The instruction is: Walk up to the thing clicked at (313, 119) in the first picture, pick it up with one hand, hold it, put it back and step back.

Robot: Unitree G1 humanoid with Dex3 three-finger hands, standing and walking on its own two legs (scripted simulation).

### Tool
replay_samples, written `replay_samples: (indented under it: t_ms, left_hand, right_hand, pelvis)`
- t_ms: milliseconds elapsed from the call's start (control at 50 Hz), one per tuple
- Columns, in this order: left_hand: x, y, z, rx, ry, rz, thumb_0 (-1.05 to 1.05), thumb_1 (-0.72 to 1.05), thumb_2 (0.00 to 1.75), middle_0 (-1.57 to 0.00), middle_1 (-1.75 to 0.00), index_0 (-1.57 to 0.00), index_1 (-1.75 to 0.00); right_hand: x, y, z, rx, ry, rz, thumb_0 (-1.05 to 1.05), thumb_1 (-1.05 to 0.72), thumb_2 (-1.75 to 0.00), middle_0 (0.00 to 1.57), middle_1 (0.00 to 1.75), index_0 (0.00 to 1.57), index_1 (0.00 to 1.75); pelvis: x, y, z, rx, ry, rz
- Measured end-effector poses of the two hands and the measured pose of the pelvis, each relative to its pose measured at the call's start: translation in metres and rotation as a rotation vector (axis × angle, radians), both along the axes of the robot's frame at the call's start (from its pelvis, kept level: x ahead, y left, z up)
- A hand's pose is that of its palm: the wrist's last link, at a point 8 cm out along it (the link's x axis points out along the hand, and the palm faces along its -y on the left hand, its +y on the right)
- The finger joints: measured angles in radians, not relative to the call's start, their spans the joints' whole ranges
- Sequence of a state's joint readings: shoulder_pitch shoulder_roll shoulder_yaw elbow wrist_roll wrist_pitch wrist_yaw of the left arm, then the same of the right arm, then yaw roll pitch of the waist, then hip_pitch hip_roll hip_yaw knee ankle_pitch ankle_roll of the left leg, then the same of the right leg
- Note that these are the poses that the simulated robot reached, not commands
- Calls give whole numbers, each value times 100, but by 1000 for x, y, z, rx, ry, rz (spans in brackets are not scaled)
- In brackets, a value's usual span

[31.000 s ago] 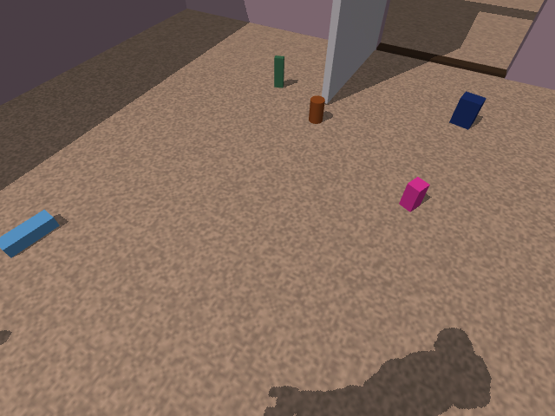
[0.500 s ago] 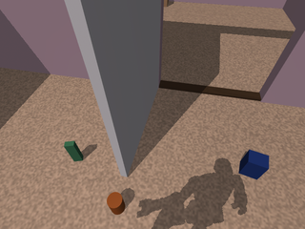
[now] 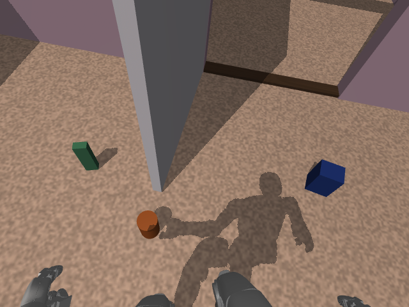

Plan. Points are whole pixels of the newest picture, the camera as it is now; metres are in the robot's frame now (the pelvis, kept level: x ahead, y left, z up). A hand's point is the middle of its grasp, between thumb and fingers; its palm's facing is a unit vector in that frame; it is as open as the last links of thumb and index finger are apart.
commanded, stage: step back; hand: left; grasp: from the side
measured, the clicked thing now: (148, 225) +0.45 +0.17 -0.69
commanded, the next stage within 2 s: none
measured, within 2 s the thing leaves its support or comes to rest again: neither
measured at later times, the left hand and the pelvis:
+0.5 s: hand out of the picture +0.01 +0.25 -0.14, palm faces -0.07 -0.92 -0.40, open 7.4 cm; pelvis -0.11 -0.01 +0.00, yaw -4 degrees
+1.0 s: hand out of the picture -0.16 +0.26 -0.16, palm faces -0.10 -0.92 -0.38, open 7.4 cm; pelvis -0.27 -0.01 -0.01, yaw -6 degrees
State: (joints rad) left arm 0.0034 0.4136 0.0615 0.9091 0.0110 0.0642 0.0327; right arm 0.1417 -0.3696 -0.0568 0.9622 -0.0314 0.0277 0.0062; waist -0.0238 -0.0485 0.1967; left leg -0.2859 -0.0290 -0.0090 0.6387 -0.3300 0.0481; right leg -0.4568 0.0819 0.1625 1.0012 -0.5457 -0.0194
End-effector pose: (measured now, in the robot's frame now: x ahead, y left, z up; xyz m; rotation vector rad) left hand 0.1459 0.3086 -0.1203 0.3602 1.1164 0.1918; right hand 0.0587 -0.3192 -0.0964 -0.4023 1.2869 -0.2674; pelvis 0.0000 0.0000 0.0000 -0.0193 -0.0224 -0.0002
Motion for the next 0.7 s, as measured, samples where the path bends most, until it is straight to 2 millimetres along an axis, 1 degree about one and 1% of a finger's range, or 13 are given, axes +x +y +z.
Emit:
replay_samples:
  t_ms: [60, 180, 240, 320, 360, 420, 480, 540, 580, 640, 700]
  left_hand:
    - [-12, -2, 1, -13, 16, -19, 1, 90, 90, -20, -30, -20, -29]
    - [-48, -5, -1, -16, 68, -49, 1, 90, 90, -20, -30, -20, -29]
    - [-65, -9, -1, -8, 72, -59, 1, 90, 90, -20, -30, -20, -29]
    - [-90, -15, 0, 15, 58, -65, 1, 90, 90, -20, -30, -20, -29]
    - [-107, -19, 5, 17, 56, -63, 1, 90, 90, -20, -30, -20, -29]
    - [-129, -21, 14, 16, 47, -48, 1, 90, 90, -20, -30, -20, -30]
    - [-142, -19, 22, 20, 29, -34, 1, 90, 90, -20, -30, -20, -30]
    - [-149, -14, 24, 24, -10, -35, 1, 90, 90, -20, -30, -20, -30]
    - [-153, -8, 21, 19, -41, -35, 1, 90, 90, -20, -30, -20, -30]
    - [-163, 3, 11, 1, -71, -31, 1, 90, 90, -20, -30, -20, -30]
    - [-182, 6, 8, -9, -47, -19, 1, 90, 90, -20, -30, -20, -30]
  right_hand:
    - [-15, 7, 3, -3, 2, -13, 0, -90, -90, 20, 30, 21, 30]
    - [-31, 13, 0, 10, -70, -25, 0, -90, -90, 20, 30, 21, 30]
    - [-41, 11, -6, 23, -97, -20, 0, -90, -90, 20, 30, 21, 30]
    - [-55, 0, -20, 44, -127, -23, 0, -90, -90, 20, 30, 21, 30]
    - [-63, -4, -23, 53, -134, -35, 0, -90, -90, 20, 30, 21, 30]
    - [-75, -5, -20, 61, -129, -39, 0, -90, -90, 20, 30, 21, 30]
    - [-91, -5, -15, 58, -125, -28, 0, -90, -90, 20, 30, 21, 30]
    - [-110, -2, -13, 42, -101, -8, 0, -90, -90, 20, 30, 21, 30]
    - [-123, 1, -13, 27, -83, 9, 0, -90, -90, 20, 30, 20, 30]
    - [-143, 9, -12, 5, -71, 28, 0, -90, -90, 20, 30, 20, 30]
    - [-162, 19, -3, 14, -74, 38, 0, -90, -90, 20, 30, 21, 30]
  pelvis:
    - [-10, 4, 4, -6, 7, -14]
    - [-33, 6, 3, -7, 0, -51]
    - [-48, 3, -1, -2, -4, -68]
    - [-69, -6, -10, 2, -12, -90]
    - [-80, -9, -10, -15, -22, -77]
    - [-93, -10, -4, 19, -26, -83]
    - [-107, -6, 1, 30, -15, -75]
    - [-123, -2, 0, 28, -5, -56]
    - [-134, 2, -3, 21, -4, -37]
    - [-154, 9, -9, 34, -20, -19]
    - [-172, 13, -3, 12, -29, -24]
